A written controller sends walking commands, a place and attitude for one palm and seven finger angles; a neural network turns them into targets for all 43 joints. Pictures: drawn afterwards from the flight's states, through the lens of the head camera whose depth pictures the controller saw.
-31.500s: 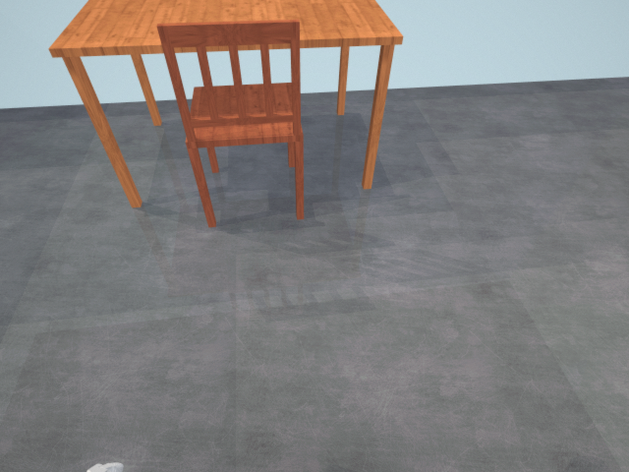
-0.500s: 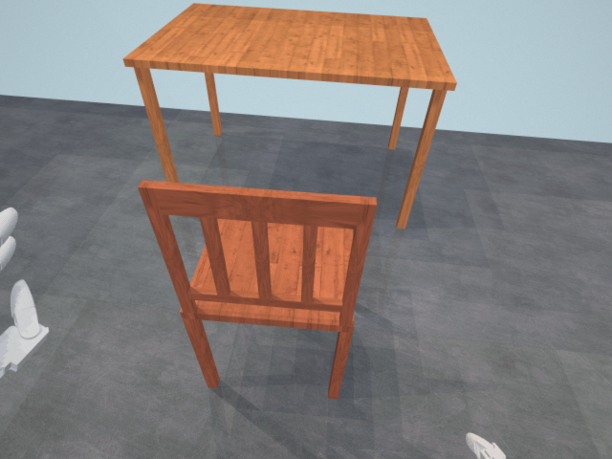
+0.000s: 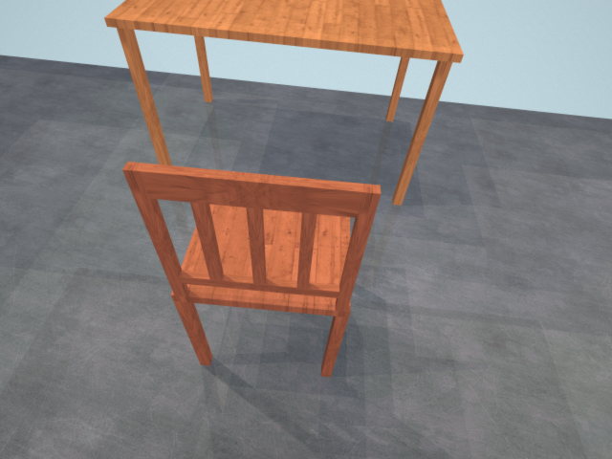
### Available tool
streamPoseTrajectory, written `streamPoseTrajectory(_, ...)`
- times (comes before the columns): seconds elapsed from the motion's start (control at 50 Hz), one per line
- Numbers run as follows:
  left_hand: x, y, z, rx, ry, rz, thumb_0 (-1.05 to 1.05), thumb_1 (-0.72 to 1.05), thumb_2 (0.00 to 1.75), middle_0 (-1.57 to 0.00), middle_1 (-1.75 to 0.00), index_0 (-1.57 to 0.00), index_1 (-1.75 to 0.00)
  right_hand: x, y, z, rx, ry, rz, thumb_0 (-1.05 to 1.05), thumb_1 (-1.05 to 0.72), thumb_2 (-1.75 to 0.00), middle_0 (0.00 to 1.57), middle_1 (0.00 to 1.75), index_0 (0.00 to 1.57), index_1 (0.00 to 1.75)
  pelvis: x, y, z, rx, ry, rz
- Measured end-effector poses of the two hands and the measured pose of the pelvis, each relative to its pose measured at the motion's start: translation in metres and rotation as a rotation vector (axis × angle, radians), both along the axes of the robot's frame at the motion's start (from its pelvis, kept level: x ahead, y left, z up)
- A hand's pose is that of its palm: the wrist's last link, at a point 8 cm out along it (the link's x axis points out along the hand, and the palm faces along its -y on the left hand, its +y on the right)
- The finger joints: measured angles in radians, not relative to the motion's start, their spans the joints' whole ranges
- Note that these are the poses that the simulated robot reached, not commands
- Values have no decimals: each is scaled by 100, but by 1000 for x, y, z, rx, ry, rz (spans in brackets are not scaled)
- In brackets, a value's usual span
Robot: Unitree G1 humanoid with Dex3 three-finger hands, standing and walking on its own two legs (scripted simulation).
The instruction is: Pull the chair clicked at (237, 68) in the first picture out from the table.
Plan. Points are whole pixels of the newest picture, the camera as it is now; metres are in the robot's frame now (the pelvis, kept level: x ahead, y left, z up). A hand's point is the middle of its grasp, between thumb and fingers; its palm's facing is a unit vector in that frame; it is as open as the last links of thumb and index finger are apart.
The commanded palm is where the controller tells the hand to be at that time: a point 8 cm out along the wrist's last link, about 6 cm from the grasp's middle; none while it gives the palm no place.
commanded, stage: let the arm hang, fingers relaxed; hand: left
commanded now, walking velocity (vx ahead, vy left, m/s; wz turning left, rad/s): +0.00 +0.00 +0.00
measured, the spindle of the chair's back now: (257, 247) +0.51 +0.11 -0.11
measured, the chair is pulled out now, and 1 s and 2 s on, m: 0.68 0.68 0.68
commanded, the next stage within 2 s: look to check the result in 0.82 s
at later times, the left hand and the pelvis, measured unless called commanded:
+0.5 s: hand out of the picture -0.02 +0.16 -0.16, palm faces +0.02 -0.98 -0.19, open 7.4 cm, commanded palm none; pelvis +0.01 +0.00 +0.01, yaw +0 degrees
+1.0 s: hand out of the picture -0.01 +0.14 -0.17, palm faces +0.03 -0.98 -0.18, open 7.4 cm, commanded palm none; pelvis +0.01 -0.01 +0.01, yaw +0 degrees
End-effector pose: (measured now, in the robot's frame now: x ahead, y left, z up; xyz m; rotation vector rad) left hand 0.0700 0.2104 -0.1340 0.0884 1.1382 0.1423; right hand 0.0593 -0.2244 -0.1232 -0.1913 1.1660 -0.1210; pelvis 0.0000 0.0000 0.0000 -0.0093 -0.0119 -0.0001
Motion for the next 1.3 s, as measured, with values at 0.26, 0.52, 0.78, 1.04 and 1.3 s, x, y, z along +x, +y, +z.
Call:
streamPoseTrajectory(0.26, -100, 28, 2, 76, 341, 4, -2, 95, 90, -20, -30, -20, -30, -75, -11, -9, -8, 267, -65, 1, -92, -89, 20, 30, 20, 30, 6, -3, 6, -3, -4, 3)
streamPoseTrajectory(0.52, -93, -4, -1, 31, 311, 3, 0, 91, 90, -20, -30, -20, -30, -77, 21, -22, 91, 261, -75, 1, -91, -89, 20, 30, 20, 30, 6, -5, 6, 7, -12, -6)
streamPoseTrajectory(0.78, -79, -18, -5, 7, 278, 0, 1, 91, 90, -20, -30, -20, -30, -82, 14, -20, 75, 271, -98, 1, -91, -89, 20, 30, 20, 30, 9, -11, 6, 7, -11, -9)
streamPoseTrajectory(1.04, -83, -17, -3, 20, 293, 10, 0, 91, 90, -20, -30, -20, -30, -81, 10, -20, 71, 280, -94, 1, -91, -89, 20, 30, 20, 30, 9, -14, 7, 7, -9, -6)
streamPoseTrajectory(1.3, -82, -22, -4, 10, 287, 10, 0, 91, 90, -20, -30, -20, -30, -75, 8, -19, 71, 268, -88, 1, -91, -89, 20, 30, 20, 30, 9, -16, 7, 5, -13, -3)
